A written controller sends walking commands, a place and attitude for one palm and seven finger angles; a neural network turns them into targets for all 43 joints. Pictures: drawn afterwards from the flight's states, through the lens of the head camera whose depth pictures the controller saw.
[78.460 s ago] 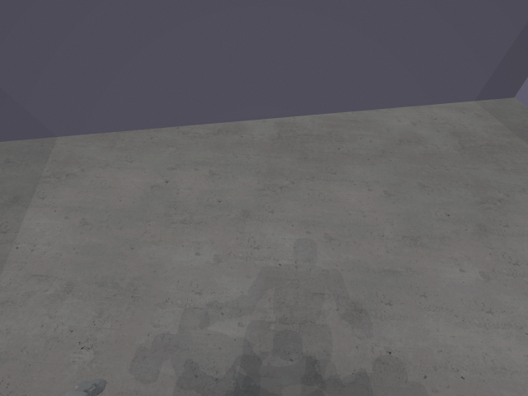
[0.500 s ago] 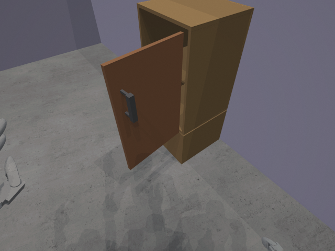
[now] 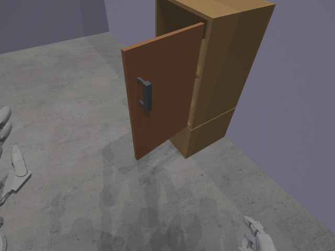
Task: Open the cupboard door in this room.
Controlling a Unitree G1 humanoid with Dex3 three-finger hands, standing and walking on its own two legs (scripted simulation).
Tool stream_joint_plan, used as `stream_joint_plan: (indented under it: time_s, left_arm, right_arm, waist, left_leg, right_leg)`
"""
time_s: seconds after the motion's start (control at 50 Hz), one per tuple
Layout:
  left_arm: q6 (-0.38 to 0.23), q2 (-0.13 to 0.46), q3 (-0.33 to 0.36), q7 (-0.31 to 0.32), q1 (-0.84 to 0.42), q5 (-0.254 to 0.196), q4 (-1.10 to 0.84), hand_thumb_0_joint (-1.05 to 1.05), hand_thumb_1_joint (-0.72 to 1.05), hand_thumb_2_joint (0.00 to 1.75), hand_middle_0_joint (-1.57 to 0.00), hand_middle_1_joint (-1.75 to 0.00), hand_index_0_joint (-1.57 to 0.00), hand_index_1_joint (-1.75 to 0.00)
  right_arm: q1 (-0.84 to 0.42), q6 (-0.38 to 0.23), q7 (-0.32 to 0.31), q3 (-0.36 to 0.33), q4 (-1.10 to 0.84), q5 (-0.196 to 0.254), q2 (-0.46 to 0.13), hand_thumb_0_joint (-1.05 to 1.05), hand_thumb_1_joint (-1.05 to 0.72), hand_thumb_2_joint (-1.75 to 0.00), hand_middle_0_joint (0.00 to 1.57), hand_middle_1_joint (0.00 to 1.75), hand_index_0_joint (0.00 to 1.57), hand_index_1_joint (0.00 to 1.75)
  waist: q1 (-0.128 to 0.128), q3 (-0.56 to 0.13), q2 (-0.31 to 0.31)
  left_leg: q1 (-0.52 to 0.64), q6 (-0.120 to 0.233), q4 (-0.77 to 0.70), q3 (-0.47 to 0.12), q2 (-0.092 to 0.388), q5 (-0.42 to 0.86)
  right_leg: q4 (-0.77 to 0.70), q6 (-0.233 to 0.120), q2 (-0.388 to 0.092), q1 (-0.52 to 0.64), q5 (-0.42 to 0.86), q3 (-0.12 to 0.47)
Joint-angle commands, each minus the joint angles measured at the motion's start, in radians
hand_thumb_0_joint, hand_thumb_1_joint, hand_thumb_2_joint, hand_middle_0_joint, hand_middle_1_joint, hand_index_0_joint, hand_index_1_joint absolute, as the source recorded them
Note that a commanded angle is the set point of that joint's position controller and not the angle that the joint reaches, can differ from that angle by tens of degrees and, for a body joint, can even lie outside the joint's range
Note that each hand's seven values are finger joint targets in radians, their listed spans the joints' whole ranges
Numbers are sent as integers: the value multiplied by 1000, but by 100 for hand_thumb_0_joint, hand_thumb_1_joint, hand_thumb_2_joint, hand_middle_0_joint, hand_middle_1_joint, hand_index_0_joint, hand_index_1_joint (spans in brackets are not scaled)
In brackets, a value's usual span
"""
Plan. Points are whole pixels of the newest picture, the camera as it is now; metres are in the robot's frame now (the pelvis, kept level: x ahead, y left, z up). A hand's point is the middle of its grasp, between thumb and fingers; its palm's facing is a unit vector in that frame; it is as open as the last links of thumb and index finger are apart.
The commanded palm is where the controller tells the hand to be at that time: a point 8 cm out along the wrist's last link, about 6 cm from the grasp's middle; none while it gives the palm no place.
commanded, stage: stop stepping back and stand still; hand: left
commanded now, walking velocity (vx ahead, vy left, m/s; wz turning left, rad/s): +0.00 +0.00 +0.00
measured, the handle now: (144, 94) +0.62 +0.13 +0.01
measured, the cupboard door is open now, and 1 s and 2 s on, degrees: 98 98 98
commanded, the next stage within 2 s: let the arm hang, fingers relaxed in 0.36 s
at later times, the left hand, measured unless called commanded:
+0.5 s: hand (35, 180) +0.20 +0.26 +0.13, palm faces +0.31 -0.79 -0.52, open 7.4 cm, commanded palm none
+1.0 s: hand out of the picture -0.05 +0.21 -0.16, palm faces +0.04 -0.97 -0.25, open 7.2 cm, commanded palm none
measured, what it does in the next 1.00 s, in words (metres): stands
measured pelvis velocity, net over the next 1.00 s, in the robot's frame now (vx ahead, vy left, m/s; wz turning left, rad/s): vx -0.03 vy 0.00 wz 0.02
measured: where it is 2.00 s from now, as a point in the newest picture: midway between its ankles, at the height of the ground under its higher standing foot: outside the picture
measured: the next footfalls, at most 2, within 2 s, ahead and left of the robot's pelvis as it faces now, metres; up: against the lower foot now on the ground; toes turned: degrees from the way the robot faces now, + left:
none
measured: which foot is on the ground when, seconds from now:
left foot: down 0.00-1.00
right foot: down 0.00-1.00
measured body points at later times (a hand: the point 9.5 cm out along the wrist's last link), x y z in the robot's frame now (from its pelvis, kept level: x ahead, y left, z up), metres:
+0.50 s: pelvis +0.00 +0.00 +0.01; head +0.02 +0.00 +0.46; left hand +0.18 +0.30 +0.16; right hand +0.16 -0.25 -0.08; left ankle -0.01 +0.11 -0.73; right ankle +0.02 -0.10 -0.73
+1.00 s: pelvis -0.03 +0.00 +0.01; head -0.01 +0.00 +0.46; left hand -0.05 +0.26 -0.14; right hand -0.04 -0.24 -0.14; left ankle -0.01 +0.11 -0.73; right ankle +0.02 -0.10 -0.73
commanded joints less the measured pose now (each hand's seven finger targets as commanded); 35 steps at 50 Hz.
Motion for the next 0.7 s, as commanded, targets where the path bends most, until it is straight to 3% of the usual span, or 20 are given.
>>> stream_joint_plan:
  time_s: [0.0,0.04,0.08,0.1,0.14,0.22,0.26,0.3,0.32,0.38,0.42,0.44,0.46,0.48,0.5,0.52,0.58,0.6,0.64,0.68]
  left_arm:
    - [-79,239,156,15,-55,10,-325,0,90,90,-20,-30,-20,-30]
    - [-82,251,159,22,-68,17,-370,0,90,90,-20,-30,-20,-30]
    - [-72,227,143,21,-12,14,-319,0,90,90,-20,-30,-20,-30]
    - [-72,227,152,19,10,13,-295,0,90,90,-20,-30,-20,-30]
    - [-71,218,151,10,45,-2,-230,0,90,90,-20,-30,-20,-30]
    - [-60,226,186,17,107,-23,-149,0,90,90,-20,-30,-20,-30]
    - [-59,231,193,15,120,-23,-180,0,90,90,-20,-30,-20,-30]
    - [-58,233,196,15,130,-27,-220,0,90,90,-20,-30,-20,-30]
    - [-57,239,193,13,118,-27,-254,0,90,90,-20,-30,-20,-30]
    - [-64,231,177,12,128,-19,-273,0,90,90,-20,-30,-20,-30]
    - [-66,241,174,13,85,-15,-301,0,90,90,-20,-30,-20,-30]
    - [75,43,-281,-130,-35,60,518,0,90,90,-20,-30,-20,-30]
    - [158,17,-253,-149,-21,55,566,0,90,90,-20,-30,-20,-30]
    - [183,-7,-262,-151,-10,53,565,0,90,90,-20,-30,-20,-30]
    - [183,-17,-268,-150,-44,54,606,0,90,90,-20,-30,-20,-30]
    - [176,2,-272,-150,-83,58,653,0,90,90,-20,-30,-20,-30]
    - [174,62,-282,-149,-175,67,821,0,90,90,-20,-30,-20,-30]
    - [177,78,-287,-148,-211,63,883,0,90,90,-20,-30,-20,-30]
    - [189,69,-308,-144,-264,55,991,0,90,90,-20,-30,-20,-30]
    - [197,43,-329,-142,-266,47,1085,0,90,90,-20,-30,-20,-30]
  right_arm:
    - [-85,-70,-17,-48,-170,-12,-117,0,-90,-90,20,30,20,30]
    - [-67,-91,-16,-46,-172,-9,-125,0,-90,-90,20,30,20,30]
    - [-50,-89,-9,-52,-172,2,-140,0,-90,-90,20,30,20,30]
    - [-48,-83,-7,-56,-175,5,-145,0,-90,-90,20,30,20,30]
    - [-59,-69,-5,-57,-186,9,-142,0,-90,-90,20,30,20,30]
    - [-54,-35,-5,-67,-172,21,-128,0,-90,-90,20,30,20,30]
    - [-72,-20,-8,-62,-183,21,-121,0,-90,-90,20,30,20,30]
    - [-89,-14,-15,-64,-191,18,-130,0,-90,-90,20,30,20,30]
    - [-107,-15,-21,-69,-199,15,-142,0,-90,-90,20,30,20,30]
    - [-106,-17,-28,-66,-205,11,-145,0,-90,-90,20,30,20,30]
    - [-108,-26,-32,-70,-205,12,-150,0,-90,-90,20,30,20,30]
    - [-144,-70,60,-121,18,25,-336,0,-90,-90,20,30,20,30]
    - [-64,1,67,-119,23,18,-276,0,-90,-90,20,30,20,30]
    - [-56,25,65,-107,12,15,-261,0,-90,-90,20,30,20,30]
    - [-60,37,65,-96,22,6,-242,0,-90,-90,20,30,20,30]
    - [-53,46,64,-88,19,-1,-233,0,-90,-90,20,30,20,30]
    - [-28,75,60,-79,57,-8,-237,0,-90,-90,20,30,20,30]
    - [-25,91,60,-80,78,-12,-240,0,-90,-90,20,30,20,30]
    - [-21,110,62,-71,127,-19,-223,0,-90,-90,20,30,20,30]
    - [-40,117,62,-53,162,-23,-201,0,-90,-90,20,30,20,30]
  waist:
    - [-9,-29,268]
    - [-7,-28,237]
    - [-15,-80,251]
    - [-16,-112,227]
    - [-29,-126,113]
    - [-29,-174,-83]
    - [-25,-164,-71]
    - [-23,-140,-26]
    - [-18,-117,48]
    - [-9,-123,165]
    - [-10,-130,153]
    - [-57,8,154]
    - [-35,-80,145]
    - [-30,-70,161]
    - [-21,-100,117]
    - [-15,-110,11]
    - [-27,-110,-259]
    - [-34,-71,-269]
    - [-46,-23,-104]
    - [-30,30,86]
  left_leg:
    - [37,104,-356,-328,277,267]
    - [108,65,-242,-202,230,594]
    - [151,23,-145,-89,171,748]
    - [102,9,-109,-59,144,717]
    - [-21,-25,-74,-39,88,493]
    - [-62,-28,1,-24,21,155]
    - [-72,-16,-70,-32,21,55]
    - [-15,-5,-172,-47,34,166]
    - [7,-3,-198,-67,57,246]
    - [20,7,-218,-103,102,413]
    - [10,3,-211,-96,99,399]
    - [-103,31,-89,-132,119,474]
    - [-65,23,-125,-124,128,487]
    - [-86,33,-139,-135,143,420]
    - [-136,55,-141,-177,158,322]
    - [-129,61,-131,-191,147,319]
    - [-63,31,-42,-122,43,125]
    - [-36,26,-26,-102,16,75]
    - [0,25,-63,-99,22,93]
    - [-52,30,-168,-146,56,93]
  right_leg:
    - [145,27,-15,-82,-130,35]
    - [12,25,-14,-52,-46,1]
    - [-134,17,0,62,128,-24]
    - [-156,6,-7,163,294,-5]
    - [-148,-28,-90,261,629,115]
    - [-214,-70,-189,280,709,211]
    - [-241,-57,-185,270,568,188]
    - [-252,-25,-131,216,340,147]
    - [-237,-13,-96,186,284,119]
    - [-166,8,-45,190,335,70]
    - [-167,9,-44,207,353,70]
    - [-34,-9,-94,36,366,25]
    - [-60,-15,-78,48,231,65]
    - [-47,-6,-62,34,117,51]
    - [-33,-8,-57,46,52,48]
    - [-56,-15,-60,63,99,66]
    - [-206,-65,-160,48,138,165]
    - [-248,-85,-183,-3,93,184]
    - [-262,-87,-164,-60,-17,176]
    - [-247,-52,-108,-34,-81,141]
